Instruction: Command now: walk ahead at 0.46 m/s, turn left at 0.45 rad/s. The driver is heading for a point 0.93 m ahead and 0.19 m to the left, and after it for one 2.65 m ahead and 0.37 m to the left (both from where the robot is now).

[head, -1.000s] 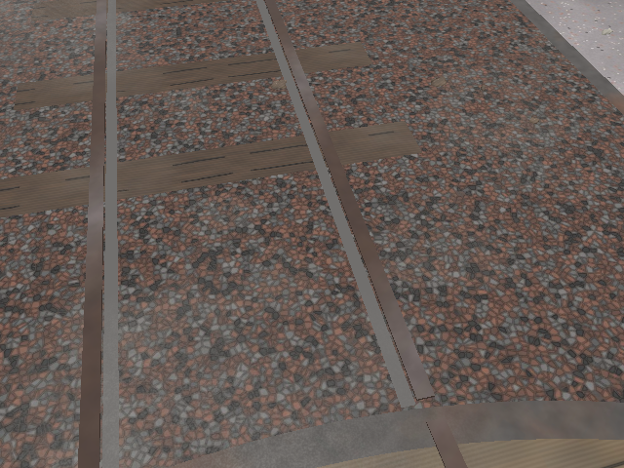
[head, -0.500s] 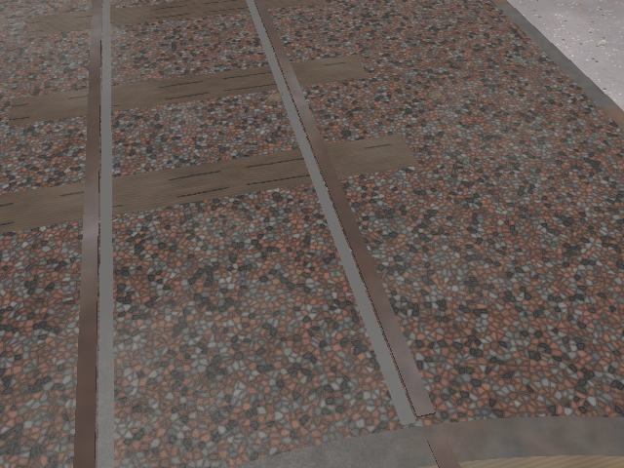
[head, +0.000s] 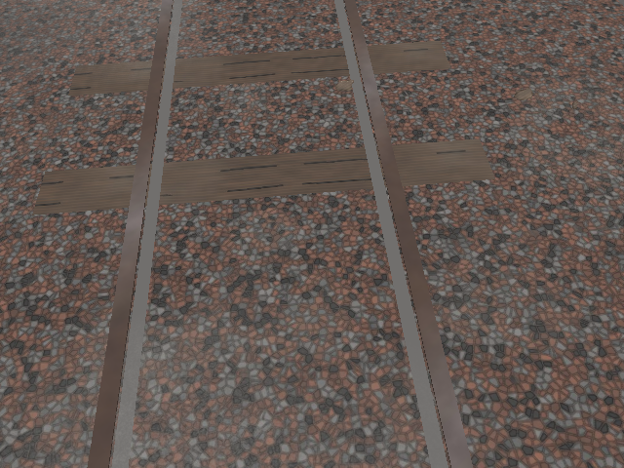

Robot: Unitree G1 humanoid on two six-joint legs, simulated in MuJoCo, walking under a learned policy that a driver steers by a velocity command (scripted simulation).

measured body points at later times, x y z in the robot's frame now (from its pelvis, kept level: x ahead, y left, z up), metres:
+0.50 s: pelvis +0.28 +0.04 +0.01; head +0.30 +0.06 +0.45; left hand +0.40 +0.31 -0.11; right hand +0.32 -0.23 -0.13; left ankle +0.21 +0.05 -0.74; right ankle +0.48 -0.11 -0.67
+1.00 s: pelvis +0.56 +0.08 +0.01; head +0.59 +0.08 +0.46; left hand +0.43 +0.32 -0.12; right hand +0.81 -0.07 -0.11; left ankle +0.55 +0.23 -0.67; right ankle +0.58 -0.01 -0.74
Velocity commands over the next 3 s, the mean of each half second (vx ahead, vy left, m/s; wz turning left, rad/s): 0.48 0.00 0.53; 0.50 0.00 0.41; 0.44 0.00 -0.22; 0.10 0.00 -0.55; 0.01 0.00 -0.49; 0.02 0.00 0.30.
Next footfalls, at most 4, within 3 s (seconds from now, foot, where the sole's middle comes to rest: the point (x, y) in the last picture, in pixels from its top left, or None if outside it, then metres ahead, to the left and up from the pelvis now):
0.16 left None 0.25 0.06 -0.78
0.70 right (341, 406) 0.62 0.01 -0.78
1.22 left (210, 360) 0.73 0.32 -0.78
1.68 right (263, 279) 0.96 0.21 -0.78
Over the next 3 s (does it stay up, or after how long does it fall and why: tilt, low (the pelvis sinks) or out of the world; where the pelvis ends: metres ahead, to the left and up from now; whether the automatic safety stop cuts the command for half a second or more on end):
stays up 0.82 0.33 -0.01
